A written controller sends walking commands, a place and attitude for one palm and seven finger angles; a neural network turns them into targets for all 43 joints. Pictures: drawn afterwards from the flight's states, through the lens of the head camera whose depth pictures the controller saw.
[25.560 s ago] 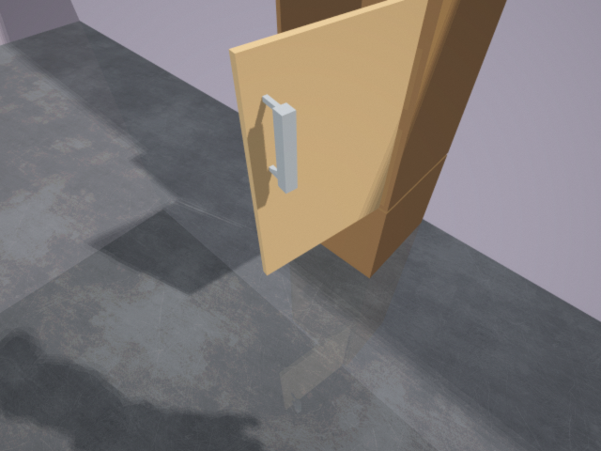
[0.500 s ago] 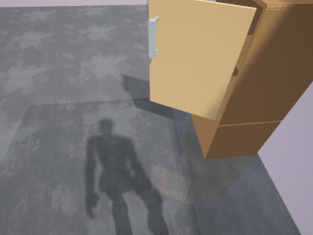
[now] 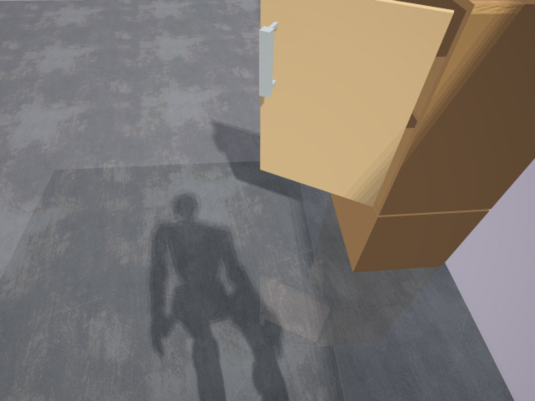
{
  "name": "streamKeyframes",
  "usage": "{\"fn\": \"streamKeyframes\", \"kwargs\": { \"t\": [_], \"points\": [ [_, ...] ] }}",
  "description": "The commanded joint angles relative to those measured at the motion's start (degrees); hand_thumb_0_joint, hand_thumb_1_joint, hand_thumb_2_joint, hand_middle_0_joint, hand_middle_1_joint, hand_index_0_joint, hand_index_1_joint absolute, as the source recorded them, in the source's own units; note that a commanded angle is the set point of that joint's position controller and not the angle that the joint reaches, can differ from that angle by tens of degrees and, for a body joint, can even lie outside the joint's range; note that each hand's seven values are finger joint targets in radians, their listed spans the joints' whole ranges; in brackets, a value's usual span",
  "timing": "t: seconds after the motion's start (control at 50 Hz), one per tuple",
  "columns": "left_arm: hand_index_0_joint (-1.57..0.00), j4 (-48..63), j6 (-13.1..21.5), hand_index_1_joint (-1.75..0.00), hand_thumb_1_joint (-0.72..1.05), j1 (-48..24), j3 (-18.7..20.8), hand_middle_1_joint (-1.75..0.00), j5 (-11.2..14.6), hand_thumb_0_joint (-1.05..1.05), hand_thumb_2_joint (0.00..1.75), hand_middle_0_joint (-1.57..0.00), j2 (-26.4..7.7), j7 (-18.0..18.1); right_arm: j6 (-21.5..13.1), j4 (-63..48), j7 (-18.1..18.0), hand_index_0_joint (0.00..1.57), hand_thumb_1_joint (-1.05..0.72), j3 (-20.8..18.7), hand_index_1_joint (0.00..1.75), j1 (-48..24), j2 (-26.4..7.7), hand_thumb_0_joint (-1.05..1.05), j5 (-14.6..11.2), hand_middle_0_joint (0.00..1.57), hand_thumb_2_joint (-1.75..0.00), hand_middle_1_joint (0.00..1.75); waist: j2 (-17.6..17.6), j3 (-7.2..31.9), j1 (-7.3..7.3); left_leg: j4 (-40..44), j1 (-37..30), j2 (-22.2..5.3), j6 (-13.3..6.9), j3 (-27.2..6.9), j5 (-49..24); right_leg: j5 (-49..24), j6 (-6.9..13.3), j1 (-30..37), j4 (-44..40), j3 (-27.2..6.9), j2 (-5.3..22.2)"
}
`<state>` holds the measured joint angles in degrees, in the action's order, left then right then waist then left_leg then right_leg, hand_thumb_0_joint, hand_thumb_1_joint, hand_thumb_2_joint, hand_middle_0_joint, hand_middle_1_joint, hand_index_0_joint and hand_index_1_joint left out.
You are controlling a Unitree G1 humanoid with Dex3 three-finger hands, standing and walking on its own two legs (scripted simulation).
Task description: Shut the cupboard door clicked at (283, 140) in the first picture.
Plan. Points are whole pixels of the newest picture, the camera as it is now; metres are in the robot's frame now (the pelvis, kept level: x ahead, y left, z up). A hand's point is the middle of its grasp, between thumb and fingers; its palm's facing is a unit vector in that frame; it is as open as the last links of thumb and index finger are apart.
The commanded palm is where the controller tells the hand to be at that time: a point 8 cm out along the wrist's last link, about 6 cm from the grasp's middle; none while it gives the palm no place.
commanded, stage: walk to a spot facing it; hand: left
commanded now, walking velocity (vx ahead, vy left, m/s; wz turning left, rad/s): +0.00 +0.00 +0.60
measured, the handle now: (270, 60) +0.87 +0.03 +0.08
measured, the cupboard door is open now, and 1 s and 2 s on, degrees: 61 61 61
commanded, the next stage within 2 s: turn to face it in 1.76 s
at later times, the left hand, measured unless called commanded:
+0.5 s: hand out of the picture +0.05 +0.25 -0.16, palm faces +0.30 -0.92 -0.24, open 7.4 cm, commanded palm none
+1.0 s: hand out of the picture -0.08 +0.16 -0.16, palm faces +0.61 -0.74 -0.28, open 7.4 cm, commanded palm none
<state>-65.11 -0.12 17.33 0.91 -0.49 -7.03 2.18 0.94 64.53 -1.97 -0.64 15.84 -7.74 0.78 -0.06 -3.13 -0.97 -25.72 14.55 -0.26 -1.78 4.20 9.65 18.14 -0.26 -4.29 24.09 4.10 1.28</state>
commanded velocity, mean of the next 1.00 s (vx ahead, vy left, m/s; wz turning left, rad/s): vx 0.00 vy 0.00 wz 0.60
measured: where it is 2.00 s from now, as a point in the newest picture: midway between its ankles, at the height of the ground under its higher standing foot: outside the picture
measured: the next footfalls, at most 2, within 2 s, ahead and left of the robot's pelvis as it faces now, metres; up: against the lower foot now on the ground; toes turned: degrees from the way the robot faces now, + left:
right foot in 0.72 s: +0.08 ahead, -0.14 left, +0.00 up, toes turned +29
left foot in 1.10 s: -0.05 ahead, +0.09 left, +0.00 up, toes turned +47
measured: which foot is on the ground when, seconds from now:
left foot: down 0.00-0.70, up 0.72-1.00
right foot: down 0.00-0.22, up 0.24-0.70, down 0.72-1.00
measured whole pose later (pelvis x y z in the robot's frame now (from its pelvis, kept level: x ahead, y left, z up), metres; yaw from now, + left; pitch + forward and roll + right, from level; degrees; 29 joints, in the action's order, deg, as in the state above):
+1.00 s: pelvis +0.01 -0.03 +0.00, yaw +39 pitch +1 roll +2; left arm -50.6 -0.7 14.6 2.7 -1.5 -11.2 1.5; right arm 5.2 52.3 1.5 -4.4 9.4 -14.8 1.2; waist 0.0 -7.7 -0.5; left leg -52.8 24.8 -0.8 3.1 1.1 25.4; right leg 20.7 -1.3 -10.1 30.4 8.2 6.7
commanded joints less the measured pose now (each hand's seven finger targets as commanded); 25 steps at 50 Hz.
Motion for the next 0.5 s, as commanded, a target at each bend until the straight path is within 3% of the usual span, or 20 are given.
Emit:
{"fn": "streamKeyframes", "kwargs": {
  "t": [0.0, 0.04, 0.1, 0.14, 0.16, 0.18, 0.2, 0.22, 0.24, 0.26, 0.28, 0.32, 0.36, 0.42, 0.48],
  "points": [
    [-0.20, 2.63, -0.47, -0.30, 0.90, 5.19, 2.61, -0.30, -0.31, 0.00, 0.90, -0.20, -8.38, 0.74, 0.32, -3.18, 0.29, 0.20, -0.90, -1.80, 0.30, 1.75, -5.94, 0.00, -0.02, 0.20, -0.90, 0.30, 2.63, -2.16, 0.88, -3.49, 3.38, -3.38, 0.02, -5.13, -6.15, -7.09, 3.94, -5.01, -2.88, -3.37, 9.39],
    [-0.20, 4.27, -0.71, -0.30, 0.90, 3.48, 3.48, -0.30, -0.62, 0.00, 0.90, -0.20, -9.96, 0.81, 0.85, -4.73, 0.67, 0.20, -0.90, -2.37, 0.30, 1.20, -5.36, 0.00, 0.14, 0.20, -0.90, 0.30, 7.08, -2.56, 0.77, -11.36, 6.67, -1.77, 0.87, -2.65, -2.68, -9.17, 6.68, -5.37, -3.69, -4.94, 14.04],
    [-0.20, 7.23, -0.62, -0.30, 0.90, -0.04, 4.24, -0.30, -1.35, 0.00, 0.90, -0.20, -10.87, 0.94, 1.53, -7.54, 1.17, 0.20, -0.90, -3.30, 0.30, -0.99, -5.48, 0.00, 0.34, 0.20, -0.90, 0.30, 9.35, -4.52, 0.33, -24.04, 11.47, -2.24, 1.92, -1.45, 14.60, -20.74, 10.39, -6.08, -3.11, -4.45, 19.97],
    [-0.20, 8.77, -0.65, -0.30, 0.90, -2.08, 4.82, -0.30, -1.53, 0.00, 0.90, -0.20, -12.24, 0.98, 1.24, -8.85, 1.72, 0.20, -0.90, -3.45, 0.30, -0.72, -5.85, 0.00, 0.07, 0.20, -0.90, 0.30, 7.63, -4.45, -0.44, -17.55, 10.18, -3.75, 1.85, -1.25, 13.72, -27.43, 8.81, -4.90, 2.79, -0.47, 20.00],
    [-0.20, 9.46, -0.68, -0.30, 0.90, -2.44, 5.04, -0.30, -1.25, 0.00, 0.90, -0.20, -12.74, 0.78, 0.96, -8.75, 1.81, 0.20, -0.90, -3.46, 0.30, 1.87, -6.89, 0.00, 0.21, 0.20, -0.90, 0.30, 3.91, -2.04, -1.63, -10.73, 4.93, -3.95, 1.20, -1.94, 2.72, -27.67, 5.78, -5.94, 10.00, 3.00, 17.47],
    [-0.20, 10.34, -0.91, -0.30, 0.90, -0.94, 5.11, -0.30, -0.56, 0.00, 0.90, -0.20, -11.40, 0.52, 0.29, -8.44, 1.65, 0.20, -0.90, -3.81, 0.30, 6.21, -9.94, 0.00, 0.69, 0.20, -0.90, 0.30, -8.32, 1.60, -2.70, -1.74, -1.71, -9.25, -2.74, -13.56, -20.62, -16.97, 0.59, -11.81, 22.76, 6.70, 10.93],
    [-0.20, 12.14, -1.15, -0.30, 0.90, -0.27, 4.32, -0.30, 0.26, 0.00, 0.90, -0.20, -8.74, 0.32, 0.00, -7.91, 0.95, 0.20, -0.90, -4.56, 0.30, 8.71, -14.33, 0.00, 0.93, 0.20, -0.90, 0.30, -22.31, 3.89, -2.71, 3.54, -9.00, -19.60, -10.10, -31.26, -40.47, 18.03, -2.92, -22.21, 36.50, 5.47, 2.05],
    [-0.20, 13.57, -1.65, -0.30, 0.90, -3.70, 3.94, -0.30, -0.43, 0.00, 0.90, -0.20, -10.32, 0.49, 0.37, -6.82, 0.51, 0.20, -0.90, -4.74, 0.30, 10.02, -15.54, 0.00, 0.69, 0.20, -0.90, 0.30, -15.88, 5.12, -3.79, 5.95, -7.53, -20.38, -11.38, -31.40, -28.71, 20.91, -1.37, -21.77, 41.90, -2.08, 1.92],
    [-0.20, 13.58, -2.19, -0.30, 0.90, -6.02, 4.43, -0.30, -0.53, 0.00, 0.90, -0.20, -9.76, 0.51, 0.35, -7.57, 0.20, 0.20, -0.90, -4.82, 0.30, 8.44, -14.92, 0.00, 0.90, 0.20, -0.90, 0.30, -14.36, 4.52, -3.28, 8.86, -4.88, -19.10, -8.86, -32.73, -15.82, 17.32, -0.92, -24.25, 43.78, -4.58, 3.03],
    [-0.20, 13.96, -2.18, -0.30, 0.90, -7.02, 4.66, -0.30, -0.69, 0.00, 0.90, -0.20, -10.19, 0.15, 0.28, -9.08, 0.04, 0.20, -0.90, -4.81, 0.30, 6.18, -14.57, 0.00, 0.99, 0.20, -0.90, 0.30, -9.34, 3.83, -2.71, 9.82, -2.78, -17.94, -7.29, -32.10, -5.76, 12.87, -1.15, -25.43, 44.79, -5.61, 3.45],
    [-0.20, 14.35, -2.03, -0.30, 0.90, -8.16, 4.72, -0.30, -0.79, 0.00, 0.90, -0.20, -10.15, -0.20, 0.15, -10.07, -0.03, 0.20, -0.90, -4.63, 0.30, 3.90, -14.41, 0.00, 1.12, 0.20, -0.90, 0.30, -6.29, 2.52, -2.02, 10.49, -0.25, -16.39, -6.82, -30.36, -0.20, 8.73, -1.65, -25.73, 44.65, -6.30, 3.62],
    [-0.20, 14.44, -1.61, -0.30, 0.90, -7.88, 4.74, -0.30, -1.00, 0.00, 0.90, -0.20, -10.03, -0.79, -0.39, -11.37, -0.14, 0.20, -0.90, -4.55, 0.30, 1.36, -14.07, 0.00, 1.06, 0.20, -0.90, 0.30, -1.89, 3.50, -0.67, 10.94, -0.58, -13.48, -6.26, -27.27, 1.53, 3.33, -2.47, -25.94, 42.66, -6.38, 3.28],
    [-0.20, 14.88, -1.67, -0.30, 0.90, -7.33, 4.83, -0.30, -1.04, 0.00, 0.90, -0.20, -9.85, -0.98, -0.39, -11.96, -0.01, 0.20, -0.90, -4.84, 0.30, 0.06, -14.48, 0.00, 1.02, 0.20, -0.90, 0.30, -2.64, 4.43, -0.28, 11.11, -1.31, -12.05, -6.18, -25.33, 1.84, 2.29, -3.00, -25.35, 39.21, -6.13, 2.71],
    [-0.20, 16.25, -1.75, -0.30, 0.90, -8.01, 4.69, -0.30, -1.20, 0.00, 0.90, -0.20, -10.37, -1.08, -0.13, -12.47, 0.27, 0.20, -0.90, -5.28, 0.30, 0.61, -15.19, 0.00, 0.92, 0.20, -0.90, 0.30, -5.57, 6.69, -0.72, 10.41, -5.00, -10.63, -6.56, -26.08, -0.43, 2.75, -3.65, -25.33, 33.75, -5.88, 1.47],
    [-0.20, 17.75, -1.96, -0.30, 0.90, -9.64, 4.52, -0.30, -1.16, 0.00, 0.90, -0.20, -10.68, -1.00, 0.49, -13.14, 0.72, 0.20, -0.90, -5.98, 0.30, 0.31, -16.00, 0.00, 1.06, 0.20, -0.90, 0.30, -7.84, 6.60, -1.35, 10.39, -4.59, -9.95, -6.78, -27.64, 1.54, 4.32, -3.79, -24.20, 29.62, -5.50, 0.28]
  ]
}}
